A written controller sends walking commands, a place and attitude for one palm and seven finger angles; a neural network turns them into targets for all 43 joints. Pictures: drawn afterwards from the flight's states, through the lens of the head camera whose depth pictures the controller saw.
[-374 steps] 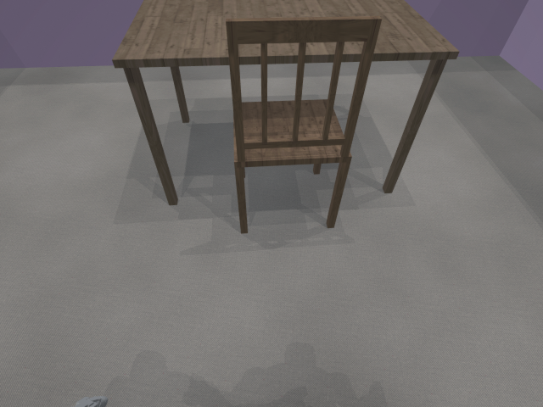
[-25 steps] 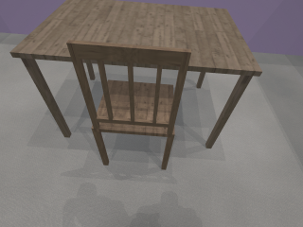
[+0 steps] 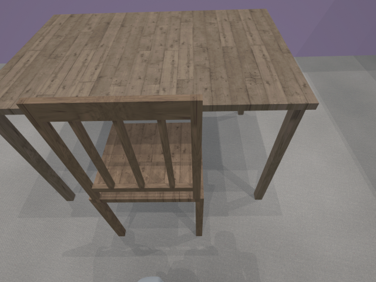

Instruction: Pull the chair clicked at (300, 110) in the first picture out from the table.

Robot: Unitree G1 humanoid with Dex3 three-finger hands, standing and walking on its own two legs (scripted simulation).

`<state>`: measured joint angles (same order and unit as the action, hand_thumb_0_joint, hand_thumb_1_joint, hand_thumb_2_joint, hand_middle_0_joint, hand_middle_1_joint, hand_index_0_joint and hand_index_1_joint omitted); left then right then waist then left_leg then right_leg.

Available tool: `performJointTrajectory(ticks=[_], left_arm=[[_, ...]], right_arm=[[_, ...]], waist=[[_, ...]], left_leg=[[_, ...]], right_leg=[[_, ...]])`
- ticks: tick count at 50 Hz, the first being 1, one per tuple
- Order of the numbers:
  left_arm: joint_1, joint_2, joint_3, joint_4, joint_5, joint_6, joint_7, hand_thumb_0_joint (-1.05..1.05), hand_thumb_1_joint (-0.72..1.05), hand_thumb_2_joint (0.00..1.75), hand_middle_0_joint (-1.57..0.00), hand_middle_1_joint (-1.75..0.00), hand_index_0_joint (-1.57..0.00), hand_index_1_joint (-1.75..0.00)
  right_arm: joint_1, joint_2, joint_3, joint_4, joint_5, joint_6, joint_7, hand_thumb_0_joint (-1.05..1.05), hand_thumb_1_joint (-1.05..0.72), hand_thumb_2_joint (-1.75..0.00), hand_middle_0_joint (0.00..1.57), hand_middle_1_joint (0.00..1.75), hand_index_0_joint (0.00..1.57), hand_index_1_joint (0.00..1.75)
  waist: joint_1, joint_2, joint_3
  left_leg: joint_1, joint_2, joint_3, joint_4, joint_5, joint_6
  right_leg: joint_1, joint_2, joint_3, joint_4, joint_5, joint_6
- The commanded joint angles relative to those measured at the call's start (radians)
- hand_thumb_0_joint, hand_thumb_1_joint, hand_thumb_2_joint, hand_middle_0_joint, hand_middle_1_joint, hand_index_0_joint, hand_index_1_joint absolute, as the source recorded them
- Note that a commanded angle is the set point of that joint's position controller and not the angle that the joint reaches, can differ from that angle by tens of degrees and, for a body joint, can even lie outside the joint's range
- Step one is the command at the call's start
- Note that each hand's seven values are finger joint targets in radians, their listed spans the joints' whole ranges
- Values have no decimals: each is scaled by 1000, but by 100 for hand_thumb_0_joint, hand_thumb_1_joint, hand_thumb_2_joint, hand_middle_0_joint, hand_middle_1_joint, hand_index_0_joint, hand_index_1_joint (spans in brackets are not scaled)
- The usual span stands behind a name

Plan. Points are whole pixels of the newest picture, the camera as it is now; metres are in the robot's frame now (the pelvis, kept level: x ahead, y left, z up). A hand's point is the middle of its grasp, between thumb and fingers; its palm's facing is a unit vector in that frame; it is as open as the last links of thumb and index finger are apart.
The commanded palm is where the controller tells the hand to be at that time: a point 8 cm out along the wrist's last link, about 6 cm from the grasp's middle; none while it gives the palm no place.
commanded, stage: come to a stop and stand still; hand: left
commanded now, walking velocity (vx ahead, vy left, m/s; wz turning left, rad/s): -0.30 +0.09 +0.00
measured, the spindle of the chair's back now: (131, 158) +0.46 +0.20 -0.08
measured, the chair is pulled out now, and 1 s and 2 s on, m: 0.00 0.00 0.00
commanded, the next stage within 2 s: look again from close up in 0.80 s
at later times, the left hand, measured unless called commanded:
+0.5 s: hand out of the picture +0.03 +0.20 -0.19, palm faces -0.01 -0.96 -0.28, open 7.4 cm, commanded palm none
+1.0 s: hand out of the picture -0.02 +0.18 -0.19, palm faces +0.02 -0.98 -0.20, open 7.4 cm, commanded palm none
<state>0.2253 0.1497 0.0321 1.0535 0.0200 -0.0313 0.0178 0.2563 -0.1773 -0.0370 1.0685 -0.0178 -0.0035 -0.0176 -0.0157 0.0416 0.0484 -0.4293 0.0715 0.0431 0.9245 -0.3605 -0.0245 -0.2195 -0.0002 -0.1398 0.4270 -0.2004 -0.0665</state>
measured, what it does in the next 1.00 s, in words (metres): steps on the spot: left foot, then right foot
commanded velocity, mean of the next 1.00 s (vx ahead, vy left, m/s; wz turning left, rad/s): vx -0.05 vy -0.02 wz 0.00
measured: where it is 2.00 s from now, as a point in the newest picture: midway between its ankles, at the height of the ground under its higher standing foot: outside the picture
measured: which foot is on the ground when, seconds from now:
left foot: up 0.00-0.12, down 0.14-1.00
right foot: down 0.00-0.16, up 0.18-0.44, down 0.46-1.00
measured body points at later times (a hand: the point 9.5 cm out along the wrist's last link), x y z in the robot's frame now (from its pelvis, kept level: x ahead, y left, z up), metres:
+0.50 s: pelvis -0.02 +0.00 -0.02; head +0.01 -0.01 +0.43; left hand +0.03 +0.25 -0.16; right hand +0.08 -0.24 -0.17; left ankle +0.07 +0.12 -0.74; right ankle -0.04 -0.13 -0.74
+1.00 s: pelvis -0.02 +0.00 -0.01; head -0.01 +0.00 +0.44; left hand -0.02 +0.23 -0.17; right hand -0.05 -0.23 -0.17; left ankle +0.07 +0.12 -0.74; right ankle -0.04 -0.13 -0.74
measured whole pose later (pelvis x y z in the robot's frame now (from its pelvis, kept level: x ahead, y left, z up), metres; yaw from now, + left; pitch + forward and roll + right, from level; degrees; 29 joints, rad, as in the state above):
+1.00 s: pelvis -0.02 +0.00 -0.01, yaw +0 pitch -1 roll -1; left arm 0.34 0.18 0.01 1.01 0.01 0.01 0.02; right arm 0.37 -0.15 -0.01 1.06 -0.02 0.02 0.00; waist -0.02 -0.01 0.03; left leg -0.39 0.02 -0.02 0.55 -0.15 0.00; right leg -0.21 -0.01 -0.05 0.58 -0.35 0.00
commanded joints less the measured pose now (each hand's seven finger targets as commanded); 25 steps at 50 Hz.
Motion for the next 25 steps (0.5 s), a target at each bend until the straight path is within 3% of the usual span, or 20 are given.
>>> performJointTrajectory(ticks=[1,4,5,6,7,8,9,10,11,12,15,19,20,21,22,23,24,25], left_arm=[[38,149,19,-31,-3,-2,17,0,90,90,-20,-30,-20,-30],[43,159,32,-26,-6,22,26,0,90,90,-20,-30,-20,-30],[37,161,36,-28,-8,29,27,0,90,90,-20,-30,-20,-30],[36,155,35,-29,-10,36,25,0,90,90,-20,-30,-20,-30],[57,130,33,-41,-12,44,29,0,90,90,-20,-30,-20,-30],[70,102,25,-46,-10,50,34,0,90,90,-20,-30,-20,-30],[73,96,21,-44,-14,58,35,0,90,90,-20,-30,-20,-30],[59,112,25,-42,-14,65,35,0,90,90,-20,-30,-20,-30],[62,109,25,-35,-14,68,34,0,90,90,-20,-30,-20,-30],[68,105,27,-34,-11,68,33,0,90,90,-20,-30,-20,-30],[59,100,29,-46,-9,71,26,0,90,90,-20,-30,-20,-30],[70,81,16,-57,-8,70,20,0,90,90,-20,-30,-20,-30],[154,118,-3,-48,-4,45,40,0,90,90,-20,-30,-20,-30],[166,150,9,-68,0,23,42,0,90,90,-20,-30,-20,-30],[115,180,9,-105,8,17,40,0,90,90,-20,-30,-20,-30],[41,198,0,-141,10,14,36,0,90,90,-20,-30,-20,-30],[19,203,5,-170,15,17,34,0,90,90,-20,-30,-20,-30],[0,207,14,-177,11,14,37,0,90,90,-20,-30,-20,-30]], right_arm=[[56,1,11,-10,19,9,-9,0,-90,-90,20,30,20,30],[33,-30,-3,-22,11,24,-14,0,-90,-90,20,30,20,30],[44,-39,-8,-21,10,26,-14,0,-90,-90,20,30,20,30],[45,-53,-11,-17,9,24,-13,0,-90,-90,20,30,20,30],[37,-86,-15,-34,2,19,-15,0,-90,-90,20,30,20,30],[37,-117,-19,-47,0,20,-19,0,-90,-90,20,30,20,30],[18,-130,-19,-49,3,16,-25,0,-90,-90,20,30,20,30],[5,-130,-19,-57,0,16,-33,0,-90,-90,20,30,20,30],[-26,-128,-16,-65,-1,13,-37,0,-90,-90,20,30,20,30],[-48,-136,-21,-77,-5,16,-37,0,-90,-90,20,30,20,30],[-69,-150,-32,-97,-4,26,-32,0,-90,-90,20,30,20,30],[-74,-153,-40,-99,-6,30,-21,0,-90,-90,20,30,20,30],[-94,-226,-64,-125,12,10,-16,0,-90,-90,20,30,20,30],[-117,-207,-53,-165,14,16,-13,0,-90,-90,20,30,20,30],[-51,-74,-31,-196,15,13,4,0,-90,-90,20,30,20,30],[-42,-62,-24,-204,6,22,12,0,-90,-90,20,30,20,30],[-44,-65,-31,-201,3,29,18,0,-90,-90,20,30,20,30],[-52,-64,-29,-206,1,31,17,0,-90,-90,20,30,20,30]], waist=[[19,-146,-97],[19,-166,-58],[8,-164,-47],[10,-104,-38],[21,-8,-33],[24,73,-30],[29,208,-65],[20,207,-70],[32,154,-62],[35,122,-86],[19,87,-135],[11,117,-133],[45,41,-199],[49,23,-127],[7,-271,-101],[-18,-282,-81],[-20,-160,-89],[-28,-200,-55]], left_leg=[[105,-24,5,-227,31,-18],[169,-26,-4,-358,124,-13],[217,-17,-5,-422,214,-9],[264,10,-27,-453,406,7],[297,100,-105,-472,653,50],[272,180,-166,-512,791,104],[247,242,-245,-581,884,171],[236,260,-274,-610,884,215],[231,268,-267,-593,876,244],[268,256,-246,-564,882,248],[318,219,-192,-550,755,227],[281,206,-208,-594,471,204],[376,165,-135,-344,687,124],[314,102,-104,-281,619,84],[89,-8,-17,-235,181,36],[87,-47,8,-195,-17,11],[122,-70,17,-158,-10,9],[112,-63,9,-167,14,16]], right_leg=[[83,-255,149,-69,671,-109],[46,-261,172,-19,581,-91],[14,-255,170,8,512,-70],[-25,-215,150,44,415,-36],[-73,-149,125,95,279,7],[-66,-78,83,156,66,41],[-40,-32,52,285,-215,69],[-69,-15,104,430,-385,72],[-93,-24,145,506,-408,67],[-129,-21,161,546,-390,71],[-162,-12,159,578,-341,89],[-78,-27,124,329,-305,83],[-140,-43,173,137,-200,62],[-58,-63,165,-102,47,61],[10,-191,334,-82,275,35],[-33,-269,336,-52,260,-48],[-74,-233,305,-37,182,-66],[-93,-214,312,-16,177,-70]])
